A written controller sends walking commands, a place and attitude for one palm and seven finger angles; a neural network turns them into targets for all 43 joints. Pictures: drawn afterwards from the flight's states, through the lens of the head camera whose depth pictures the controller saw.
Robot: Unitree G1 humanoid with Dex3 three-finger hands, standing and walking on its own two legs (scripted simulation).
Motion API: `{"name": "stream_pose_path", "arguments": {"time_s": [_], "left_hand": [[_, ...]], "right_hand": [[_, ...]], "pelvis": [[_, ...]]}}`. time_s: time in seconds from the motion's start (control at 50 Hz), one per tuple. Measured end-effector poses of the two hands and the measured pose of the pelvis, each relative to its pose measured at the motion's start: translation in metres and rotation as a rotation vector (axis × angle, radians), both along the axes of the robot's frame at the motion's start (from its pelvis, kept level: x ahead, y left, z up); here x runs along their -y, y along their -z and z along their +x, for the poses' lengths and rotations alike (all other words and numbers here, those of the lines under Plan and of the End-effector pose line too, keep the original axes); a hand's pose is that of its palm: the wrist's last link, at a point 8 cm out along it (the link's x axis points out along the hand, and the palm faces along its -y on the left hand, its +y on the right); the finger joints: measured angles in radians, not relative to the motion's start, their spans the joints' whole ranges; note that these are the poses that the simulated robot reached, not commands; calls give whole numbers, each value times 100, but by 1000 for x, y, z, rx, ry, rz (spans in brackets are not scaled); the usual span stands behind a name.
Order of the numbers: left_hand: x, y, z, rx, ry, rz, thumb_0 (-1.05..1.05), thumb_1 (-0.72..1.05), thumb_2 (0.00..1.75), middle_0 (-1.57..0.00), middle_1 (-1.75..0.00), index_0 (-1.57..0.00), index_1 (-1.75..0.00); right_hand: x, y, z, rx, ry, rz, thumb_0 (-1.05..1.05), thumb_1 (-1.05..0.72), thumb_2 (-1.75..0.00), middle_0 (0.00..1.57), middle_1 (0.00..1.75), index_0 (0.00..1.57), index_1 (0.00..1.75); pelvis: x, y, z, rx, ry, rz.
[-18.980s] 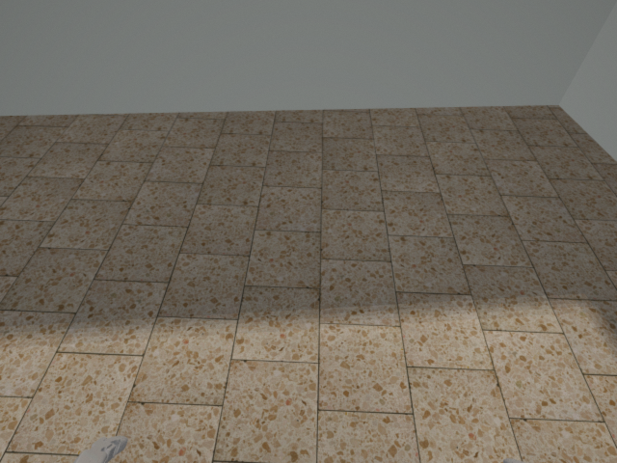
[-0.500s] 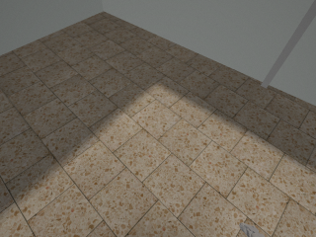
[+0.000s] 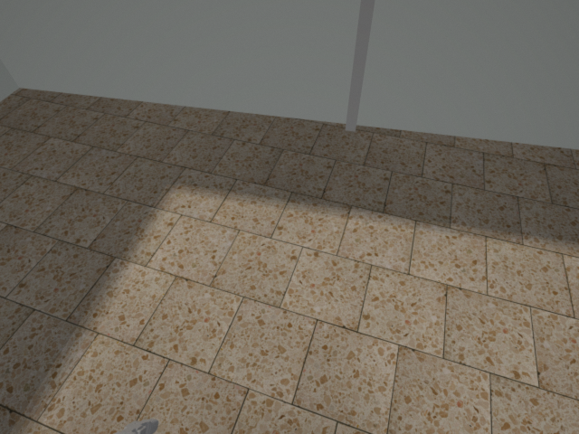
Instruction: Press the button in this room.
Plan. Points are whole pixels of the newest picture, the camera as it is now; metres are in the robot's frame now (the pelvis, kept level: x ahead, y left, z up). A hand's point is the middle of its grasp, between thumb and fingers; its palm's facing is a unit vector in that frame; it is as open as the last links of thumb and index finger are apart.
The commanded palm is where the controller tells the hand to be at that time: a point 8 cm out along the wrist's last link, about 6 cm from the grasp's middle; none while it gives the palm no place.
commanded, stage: turn or walk to find it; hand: left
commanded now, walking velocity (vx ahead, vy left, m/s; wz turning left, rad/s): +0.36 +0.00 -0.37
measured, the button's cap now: out of the picture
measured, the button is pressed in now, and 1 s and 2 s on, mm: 0 0 0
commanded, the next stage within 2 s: stand and wait in 1.64 s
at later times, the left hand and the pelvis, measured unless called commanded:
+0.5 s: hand out of the picture +0.12 +0.16 -0.18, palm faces -0.04 -0.98 -0.18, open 7.3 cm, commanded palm none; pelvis +0.18 -0.02 -0.01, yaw -7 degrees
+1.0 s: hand (249, 231) +0.56 +0.10 -0.15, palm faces -0.30 -0.94 -0.18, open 7.3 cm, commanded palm none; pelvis +0.39 -0.04 +0.00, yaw -14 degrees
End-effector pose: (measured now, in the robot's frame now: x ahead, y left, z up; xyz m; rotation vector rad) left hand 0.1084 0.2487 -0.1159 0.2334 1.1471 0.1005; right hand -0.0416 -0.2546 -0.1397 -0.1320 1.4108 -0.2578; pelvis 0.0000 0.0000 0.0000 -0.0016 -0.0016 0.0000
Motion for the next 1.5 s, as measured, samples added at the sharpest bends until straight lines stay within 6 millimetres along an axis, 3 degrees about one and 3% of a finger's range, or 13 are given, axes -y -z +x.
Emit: {"name": "stream_pose_path", "arguments": {"time_s": [0.08,0.14,0.38,0.46,0.54,0.64,0.82,0.98,1.12,1.22,1.34,1.42,1.5], "left_hand": [[34,2,41,101,44,8,1,91,90,-20,-30,-20,-30],[50,0,39,81,32,-2,0,91,90,-20,-30,-20,-30],[49,14,1,-253,-43,-1,0,93,90,-20,-30,-21,-30],[45,26,4,-357,-79,-26,1,92,90,-20,-30,-21,-30],[32,46,28,-445,-87,-54,1,91,90,-20,-30,-21,-30],[18,44,113,-386,-10,-61,1,91,90,-20,-30,-20,-30],[30,20,315,-66,114,-52,1,92,90,-19,-30,-20,-30],[91,10,440,15,249,-56,1,92,90,-19,-30,-20,-30],[169,22,524,81,333,-59,1,91,90,-20,-30,-20,-30],[183,17,518,41,234,-63,0,92,90,-20,-30,-20,-30],[155,2,514,-13,135,36,-4,96,90,-20,-30,-21,-30],[148,6,499,-121,102,40,-2,95,90,-20,-30,-20,-30],[150,15,486,-225,52,6,-1,93,90,-20,-30,-20,-30]], "right_hand": [[25,17,-15,-96,39,18,1,-91,-90,20,30,20,30],[34,13,11,-74,45,27,1,-91,-90,20,30,20,30],[30,-7,214,240,-31,34,1,-91,-90,20,30,20,30],[14,-7,284,282,-79,30,1,-91,-90,20,30,20,30],[-3,-2,346,338,-105,-4,1,-91,-90,20,30,20,30],[-18,-8,353,319,-19,-15,0,-91,-90,20,30,20,30],[-25,-13,292,67,178,-12,-1,-94,-90,20,30,20,30],[-44,-7,274,-113,314,92,0,-92,-90,20,30,20,30],[-29,13,299,-239,382,203,1,-91,-90,20,30,20,30],[28,16,380,-142,311,171,1,-91,-90,20,30,20,30],[99,9,515,112,195,76,1,-91,-90,20,30,20,30],[126,-4,596,243,140,36,0,-92,-90,20,30,20,30],[134,-14,665,300,67,16,0,-92,-90,20,30,20,30]], "pelvis": [[23,13,17,11,18,-4],[32,6,33,19,44,6],[36,-3,119,13,103,-12],[25,5,161,4,113,-26],[8,21,208,5,130,-22],[-5,11,249,32,185,-26],[1,-6,319,28,214,1],[33,-3,382,11,248,21],[88,18,442,3,270,18],[113,8,474,28,245,17],[130,-4,513,24,235,10],[135,-7,543,19,228,1],[135,-5,576,14,215,-11]]}}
